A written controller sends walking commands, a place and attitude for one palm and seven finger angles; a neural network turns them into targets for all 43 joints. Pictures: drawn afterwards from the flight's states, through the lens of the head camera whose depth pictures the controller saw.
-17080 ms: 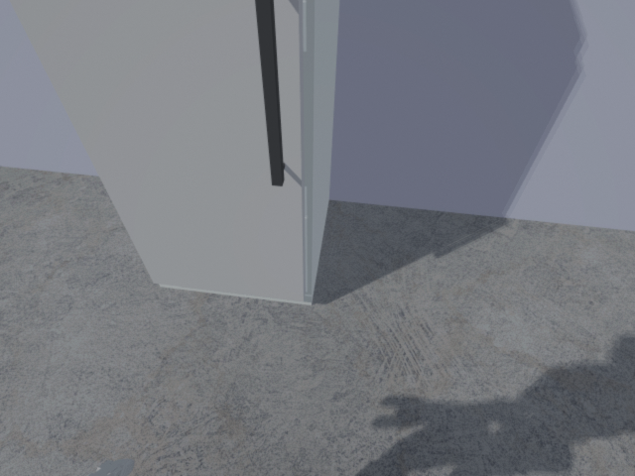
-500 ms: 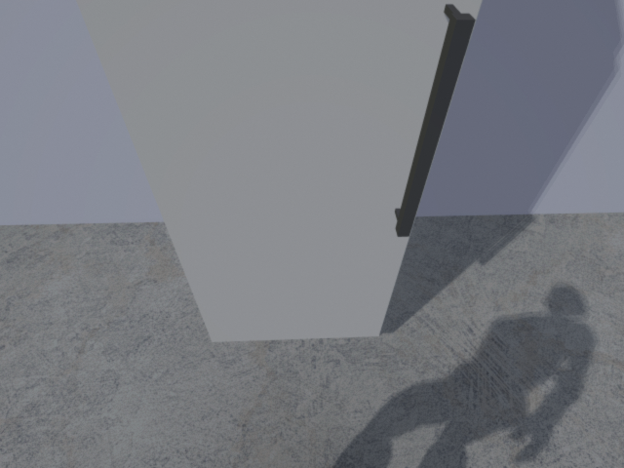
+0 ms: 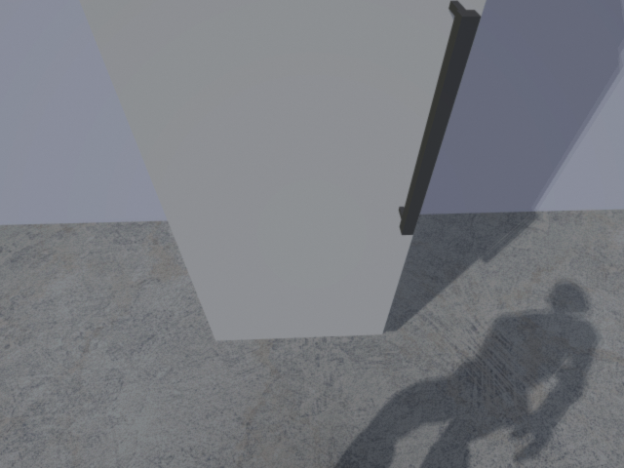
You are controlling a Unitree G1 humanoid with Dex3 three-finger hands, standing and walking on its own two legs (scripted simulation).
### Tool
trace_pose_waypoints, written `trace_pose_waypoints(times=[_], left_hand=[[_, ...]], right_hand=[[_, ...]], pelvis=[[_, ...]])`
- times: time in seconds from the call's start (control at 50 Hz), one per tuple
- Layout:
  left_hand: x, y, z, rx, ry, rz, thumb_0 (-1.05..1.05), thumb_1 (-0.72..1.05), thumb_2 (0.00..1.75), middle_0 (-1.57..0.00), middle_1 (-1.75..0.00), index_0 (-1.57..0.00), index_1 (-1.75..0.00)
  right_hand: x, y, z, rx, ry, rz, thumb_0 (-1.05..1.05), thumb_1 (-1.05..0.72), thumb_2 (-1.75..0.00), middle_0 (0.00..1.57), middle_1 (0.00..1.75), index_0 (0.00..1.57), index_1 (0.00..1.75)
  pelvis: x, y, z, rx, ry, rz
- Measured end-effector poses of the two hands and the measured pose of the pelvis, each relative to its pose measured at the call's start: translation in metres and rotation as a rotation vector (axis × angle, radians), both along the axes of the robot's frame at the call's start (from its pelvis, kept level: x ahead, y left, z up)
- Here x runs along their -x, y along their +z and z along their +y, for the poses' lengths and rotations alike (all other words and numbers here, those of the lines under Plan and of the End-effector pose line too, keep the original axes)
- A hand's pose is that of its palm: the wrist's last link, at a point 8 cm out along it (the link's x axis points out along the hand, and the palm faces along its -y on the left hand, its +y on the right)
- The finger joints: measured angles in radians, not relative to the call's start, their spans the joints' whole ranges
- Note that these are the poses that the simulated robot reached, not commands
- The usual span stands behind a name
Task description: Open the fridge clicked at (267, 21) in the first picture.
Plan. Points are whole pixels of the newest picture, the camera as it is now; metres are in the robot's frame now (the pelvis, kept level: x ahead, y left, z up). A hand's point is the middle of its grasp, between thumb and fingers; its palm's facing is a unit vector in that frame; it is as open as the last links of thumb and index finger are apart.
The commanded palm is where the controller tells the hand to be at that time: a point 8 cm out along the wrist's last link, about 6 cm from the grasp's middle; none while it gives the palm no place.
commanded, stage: look again from close up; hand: right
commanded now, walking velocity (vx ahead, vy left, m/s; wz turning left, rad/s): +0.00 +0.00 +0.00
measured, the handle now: (426, 140) +0.61 -0.16 +0.10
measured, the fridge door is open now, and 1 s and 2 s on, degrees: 0 0 0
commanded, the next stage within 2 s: shuffle to correct the standing spot in 0.34 s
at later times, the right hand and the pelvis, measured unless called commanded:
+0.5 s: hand out of the picture -0.01 -0.16 -0.18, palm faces +0.05 +0.99 -0.16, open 7.4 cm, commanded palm none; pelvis +0.01 +0.00 +0.00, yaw +0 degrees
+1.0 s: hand out of the picture +0.13 -0.21 -0.18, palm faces -0.07 +0.98 -0.17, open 7.3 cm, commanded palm none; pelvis +0.09 -0.03 +0.00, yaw +5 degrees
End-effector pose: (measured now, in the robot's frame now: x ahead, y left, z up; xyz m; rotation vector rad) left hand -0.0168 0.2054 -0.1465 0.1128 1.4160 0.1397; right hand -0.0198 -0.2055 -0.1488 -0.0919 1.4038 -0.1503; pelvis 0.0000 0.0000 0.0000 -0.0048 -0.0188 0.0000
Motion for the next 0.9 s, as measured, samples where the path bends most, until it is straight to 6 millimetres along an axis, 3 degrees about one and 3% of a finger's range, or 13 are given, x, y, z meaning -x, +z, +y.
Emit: trace_pose_waypoints(times=[0.54,0.76,0.84,0.9], left_hand=[[-0.009,0.0,-0.001,-0.009,-0.003,0.0,0.01,0.91,0.89,-0.2,-0.3,-0.2,-0.3],[-0.022,0.002,-0.016,-0.044,0.036,0.023,0.01,0.91,0.89,-0.2,-0.3,-0.2,-0.3],[-0.025,0.005,-0.028,-0.06,0.092,-0.003,0.01,0.91,0.89,-0.2,-0.3,-0.2,-0.3],[-0.015,0.008,-0.043,-0.044,0.132,0.032,0.0,0.91,0.89,-0.2,-0.3,-0.2,-0.3]], right_hand=[[-0.006,-0.001,-0.005,0.001,-0.003,0.006,0.01,-0.91,-0.9,0.2,0.3,0.2,0.3],[-0.007,-0.017,-0.02,-0.045,-0.041,0.081,0.01,-0.91,-0.9,0.2,0.3,0.2,0.3],[-0.027,-0.017,-0.031,-0.053,0.025,0.128,0.01,-0.91,-0.9,0.2,0.3,0.2,0.3],[-0.064,-0.012,-0.039,-0.038,0.074,0.1,0.01,-0.91,-0.9,0.2,0.3,0.2,0.3]], pelvis=[[-0.008,-0.001,-0.004,-0.003,0.007,0.003],[-0.042,-0.01,-0.024,-0.025,0.042,0.02],[-0.059,-0.01,-0.034,-0.016,0.086,0.025],[-0.071,-0.006,-0.037,-0.02,0.094,0.025]])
